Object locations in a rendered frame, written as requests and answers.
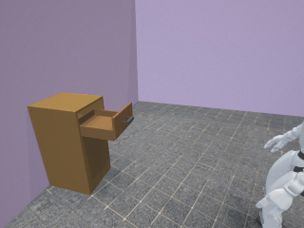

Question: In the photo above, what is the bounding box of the robot left hand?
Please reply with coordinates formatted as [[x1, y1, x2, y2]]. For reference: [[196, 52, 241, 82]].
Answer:
[[256, 187, 294, 219]]

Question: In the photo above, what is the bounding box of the right robot thigh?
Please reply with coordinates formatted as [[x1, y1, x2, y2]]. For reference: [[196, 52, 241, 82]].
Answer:
[[265, 150, 296, 193]]

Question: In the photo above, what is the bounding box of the cabinet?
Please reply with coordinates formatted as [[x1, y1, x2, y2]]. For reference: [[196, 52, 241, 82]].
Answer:
[[28, 92, 111, 195]]

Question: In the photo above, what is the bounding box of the handle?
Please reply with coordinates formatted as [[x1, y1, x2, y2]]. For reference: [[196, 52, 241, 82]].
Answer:
[[122, 116, 134, 124]]

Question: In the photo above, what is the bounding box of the robot left shin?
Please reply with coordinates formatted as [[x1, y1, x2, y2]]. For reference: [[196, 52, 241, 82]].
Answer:
[[259, 211, 281, 228]]

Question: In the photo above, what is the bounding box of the left robot forearm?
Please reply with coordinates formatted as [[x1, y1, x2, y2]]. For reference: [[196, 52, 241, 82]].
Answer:
[[283, 169, 304, 198]]

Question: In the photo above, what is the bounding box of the drawer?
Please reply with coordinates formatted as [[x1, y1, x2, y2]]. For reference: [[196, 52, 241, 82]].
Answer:
[[78, 102, 133, 142]]

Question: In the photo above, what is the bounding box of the right robot forearm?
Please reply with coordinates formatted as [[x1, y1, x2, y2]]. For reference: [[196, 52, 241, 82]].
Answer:
[[283, 123, 303, 142]]

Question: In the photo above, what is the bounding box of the robot right hand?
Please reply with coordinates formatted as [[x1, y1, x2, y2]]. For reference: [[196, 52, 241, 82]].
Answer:
[[264, 135, 289, 153]]

